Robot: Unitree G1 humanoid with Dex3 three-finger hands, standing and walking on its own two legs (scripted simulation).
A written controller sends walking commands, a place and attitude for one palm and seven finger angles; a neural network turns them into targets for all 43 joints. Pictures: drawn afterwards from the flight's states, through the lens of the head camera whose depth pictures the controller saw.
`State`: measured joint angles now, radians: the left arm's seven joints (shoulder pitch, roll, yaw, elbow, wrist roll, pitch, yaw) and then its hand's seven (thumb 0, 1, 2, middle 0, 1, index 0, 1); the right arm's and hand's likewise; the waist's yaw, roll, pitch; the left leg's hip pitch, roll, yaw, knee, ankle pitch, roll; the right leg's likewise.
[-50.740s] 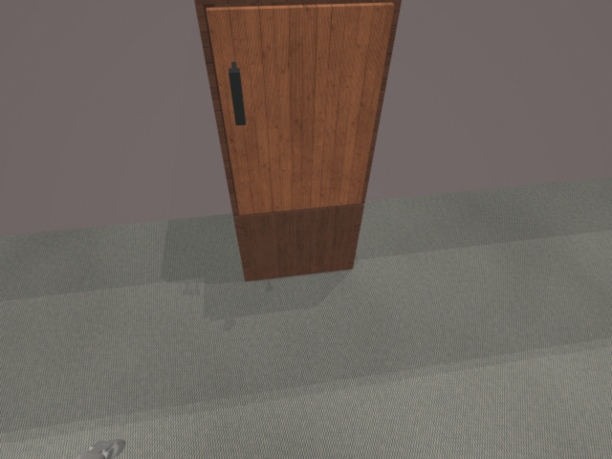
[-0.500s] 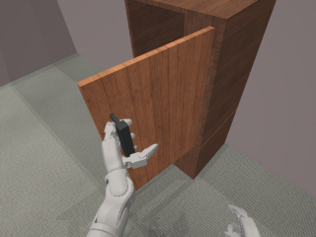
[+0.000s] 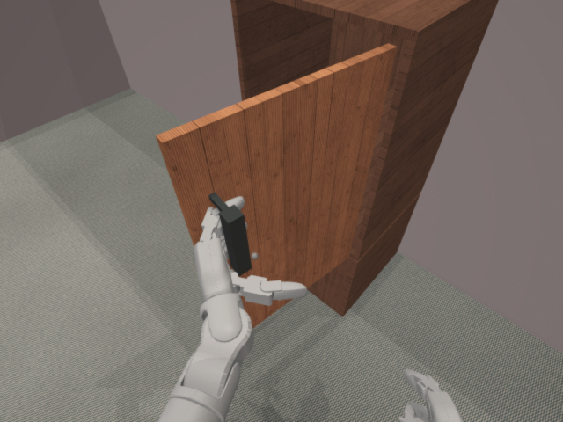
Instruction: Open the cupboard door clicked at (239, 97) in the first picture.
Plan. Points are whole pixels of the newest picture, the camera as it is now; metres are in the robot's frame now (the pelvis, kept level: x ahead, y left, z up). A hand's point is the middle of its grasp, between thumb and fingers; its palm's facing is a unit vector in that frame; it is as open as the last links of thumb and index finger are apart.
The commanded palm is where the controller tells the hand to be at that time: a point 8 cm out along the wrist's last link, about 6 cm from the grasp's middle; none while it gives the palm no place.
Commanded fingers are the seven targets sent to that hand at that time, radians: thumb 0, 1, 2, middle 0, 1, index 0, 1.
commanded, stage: slide the hand sideways off the handle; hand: left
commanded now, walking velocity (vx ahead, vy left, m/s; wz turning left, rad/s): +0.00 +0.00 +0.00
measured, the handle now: (229, 234) +0.36 +0.10 +0.08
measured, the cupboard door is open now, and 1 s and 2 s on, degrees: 81 82 82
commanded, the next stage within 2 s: draw the hand back to the body in 1.20 s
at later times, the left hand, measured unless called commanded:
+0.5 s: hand (237, 298) +0.26 +0.08 +0.08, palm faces -0.10 -1.00 +0.00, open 16.3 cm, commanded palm +0.24 +0.14 +0.08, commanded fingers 0.00 -0.50 0.30 -0.15 -0.30 -0.15 -0.30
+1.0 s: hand (199, 322) +0.23 +0.12 +0.07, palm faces -0.02 -1.00 -0.04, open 16.3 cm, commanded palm +0.20 +0.18 +0.08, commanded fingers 0.00 -0.50 0.30 -0.15 -0.30 -0.15 -0.30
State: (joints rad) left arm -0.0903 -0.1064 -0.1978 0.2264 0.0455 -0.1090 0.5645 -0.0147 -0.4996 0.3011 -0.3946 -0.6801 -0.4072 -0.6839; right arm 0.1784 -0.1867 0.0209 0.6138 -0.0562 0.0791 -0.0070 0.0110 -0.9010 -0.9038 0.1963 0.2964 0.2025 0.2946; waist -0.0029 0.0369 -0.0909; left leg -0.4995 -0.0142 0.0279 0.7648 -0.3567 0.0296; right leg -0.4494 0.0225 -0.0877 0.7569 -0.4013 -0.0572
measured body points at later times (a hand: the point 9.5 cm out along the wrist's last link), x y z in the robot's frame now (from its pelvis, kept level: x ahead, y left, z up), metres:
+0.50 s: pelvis -0.01 +0.02 +0.00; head +0.00 +0.01 +0.45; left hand +0.26 +0.13 +0.08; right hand +0.16 -0.20 -0.08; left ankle +0.02 +0.10 -0.71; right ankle -0.01 -0.08 -0.71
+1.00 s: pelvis +0.01 +0.00 +0.00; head +0.02 -0.01 +0.45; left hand +0.23 +0.17 +0.07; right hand +0.19 -0.22 -0.08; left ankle +0.02 +0.10 -0.71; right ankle -0.01 -0.08 -0.71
